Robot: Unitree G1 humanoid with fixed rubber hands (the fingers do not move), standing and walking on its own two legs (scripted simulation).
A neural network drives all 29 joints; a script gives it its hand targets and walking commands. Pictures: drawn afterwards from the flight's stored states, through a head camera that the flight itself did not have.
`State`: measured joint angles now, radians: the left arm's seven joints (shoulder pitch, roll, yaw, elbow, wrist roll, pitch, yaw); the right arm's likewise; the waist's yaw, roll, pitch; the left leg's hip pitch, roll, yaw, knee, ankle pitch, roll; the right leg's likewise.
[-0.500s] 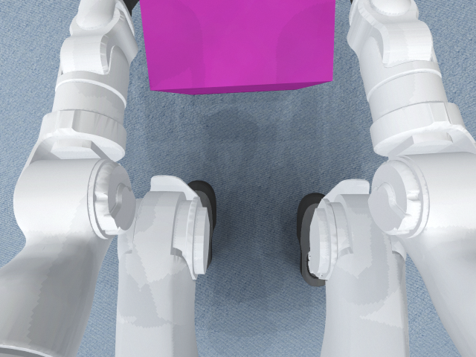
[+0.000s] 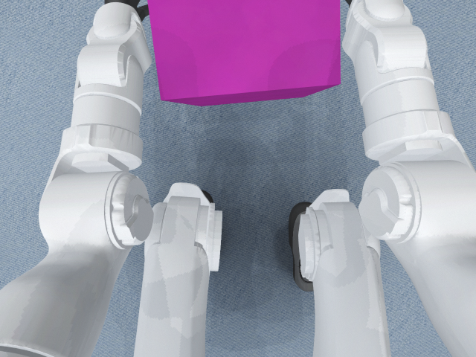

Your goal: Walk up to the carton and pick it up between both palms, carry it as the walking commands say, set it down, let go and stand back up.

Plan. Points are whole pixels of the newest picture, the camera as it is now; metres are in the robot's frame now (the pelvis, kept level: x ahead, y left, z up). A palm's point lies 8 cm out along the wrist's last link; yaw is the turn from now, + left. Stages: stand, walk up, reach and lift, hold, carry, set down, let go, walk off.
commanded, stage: reach and lift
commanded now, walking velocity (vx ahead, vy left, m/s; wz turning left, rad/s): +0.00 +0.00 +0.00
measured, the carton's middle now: (245, 24) +0.55 +0.04 -0.20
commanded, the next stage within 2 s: none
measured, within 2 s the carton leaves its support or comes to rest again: neither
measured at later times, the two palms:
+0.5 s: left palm out of the picture +0.54 +0.18 -0.08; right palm out of the picture +0.56 -0.11 -0.07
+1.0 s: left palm out of the picture +0.51 +0.18 +0.00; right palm out of the picture +0.54 -0.11 +0.01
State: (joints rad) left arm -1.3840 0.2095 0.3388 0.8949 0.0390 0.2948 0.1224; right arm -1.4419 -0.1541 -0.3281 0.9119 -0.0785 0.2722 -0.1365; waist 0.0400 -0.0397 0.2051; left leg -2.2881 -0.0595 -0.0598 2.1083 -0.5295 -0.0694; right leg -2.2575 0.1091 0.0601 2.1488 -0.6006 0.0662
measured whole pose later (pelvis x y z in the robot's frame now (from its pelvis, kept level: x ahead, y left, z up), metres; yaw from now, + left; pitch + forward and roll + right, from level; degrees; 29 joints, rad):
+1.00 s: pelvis +0.00 +0.00 +0.08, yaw +0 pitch +44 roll +0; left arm -1.17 0.07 0.47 0.70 0.18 0.40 0.08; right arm -1.23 -0.04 -0.44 0.75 -0.19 0.36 -0.08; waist 0.03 -0.04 -0.03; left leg -2.09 -0.09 -0.09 1.82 -0.49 -0.08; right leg -2.07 0.14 0.09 1.85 -0.55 0.07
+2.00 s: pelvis +0.03 +0.00 +0.20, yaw +0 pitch +38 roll -1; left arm -0.87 -0.05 0.47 0.63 0.22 0.39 0.07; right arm -0.92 0.05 -0.43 0.70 -0.22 0.34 -0.06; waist 0.03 -0.02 -0.18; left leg -1.67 -0.10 -0.13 1.46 -0.46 -0.06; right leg -1.64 0.13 0.11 1.48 -0.50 0.06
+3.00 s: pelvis +0.07 +0.00 +0.33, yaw +0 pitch +24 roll +0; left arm -0.51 -0.14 0.41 0.54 0.25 0.35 0.04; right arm -0.55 0.15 -0.36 0.59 -0.24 0.30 -0.04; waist 0.03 -0.02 -0.15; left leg -0.99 -0.07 -0.14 0.90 -0.33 -0.04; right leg -0.97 0.10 0.16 0.92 -0.37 0.02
